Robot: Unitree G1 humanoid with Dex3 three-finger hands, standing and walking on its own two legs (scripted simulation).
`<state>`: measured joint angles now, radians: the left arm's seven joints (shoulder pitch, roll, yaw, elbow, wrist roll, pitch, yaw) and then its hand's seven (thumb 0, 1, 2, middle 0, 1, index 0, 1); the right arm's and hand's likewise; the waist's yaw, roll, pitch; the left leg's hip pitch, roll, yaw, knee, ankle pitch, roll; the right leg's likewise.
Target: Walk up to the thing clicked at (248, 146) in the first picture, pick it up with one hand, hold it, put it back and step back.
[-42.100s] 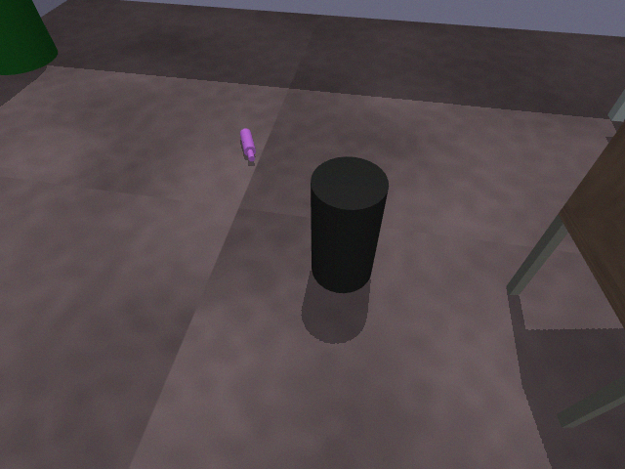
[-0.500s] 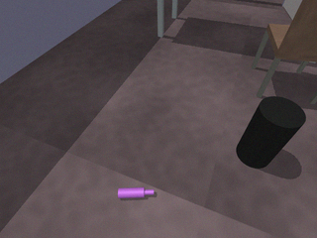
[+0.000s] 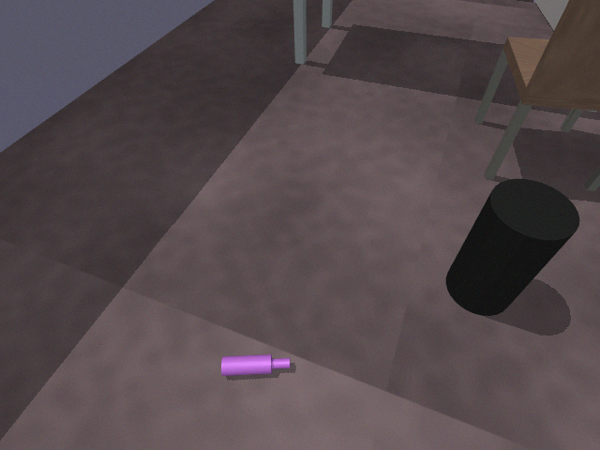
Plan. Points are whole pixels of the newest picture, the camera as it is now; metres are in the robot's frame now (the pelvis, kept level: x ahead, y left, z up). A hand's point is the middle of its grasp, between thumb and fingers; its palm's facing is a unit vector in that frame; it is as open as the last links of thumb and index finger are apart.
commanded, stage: stand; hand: left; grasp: from above
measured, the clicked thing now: (256, 364) +0.47 +0.17 -0.75
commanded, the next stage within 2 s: step back in 0.74 s
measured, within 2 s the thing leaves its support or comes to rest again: neither
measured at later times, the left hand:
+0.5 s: hand out of the picture +0.09 +0.25 -0.16, palm faces +0.00 -0.94 -0.34, open 7.4 cm
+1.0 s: hand out of the picture +0.08 +0.30 -0.17, palm faces -0.04 -0.93 -0.38, open 7.4 cm
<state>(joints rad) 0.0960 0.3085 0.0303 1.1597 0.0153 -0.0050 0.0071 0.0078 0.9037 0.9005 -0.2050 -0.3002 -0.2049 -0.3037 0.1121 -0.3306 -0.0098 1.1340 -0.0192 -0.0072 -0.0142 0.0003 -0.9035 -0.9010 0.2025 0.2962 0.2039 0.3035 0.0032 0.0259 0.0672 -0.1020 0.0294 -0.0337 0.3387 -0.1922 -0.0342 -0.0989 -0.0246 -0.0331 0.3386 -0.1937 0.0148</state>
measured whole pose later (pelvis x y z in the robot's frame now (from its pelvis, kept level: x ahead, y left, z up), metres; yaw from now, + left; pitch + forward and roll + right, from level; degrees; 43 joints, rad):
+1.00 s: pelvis -0.04 +0.03 -0.02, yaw +0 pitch -1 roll -1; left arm 0.05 0.38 0.06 0.98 0.02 0.04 0.01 0.01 0.90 0.90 -0.21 -0.30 -0.21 -0.30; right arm 0.10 -0.40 -0.06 1.01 0.00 0.04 0.01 0.00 -0.90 -0.90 0.20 0.30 0.20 0.30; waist -0.02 0.00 0.16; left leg -0.28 -0.03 -0.01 0.69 -0.33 0.04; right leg -0.30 -0.06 0.00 0.56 -0.24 0.03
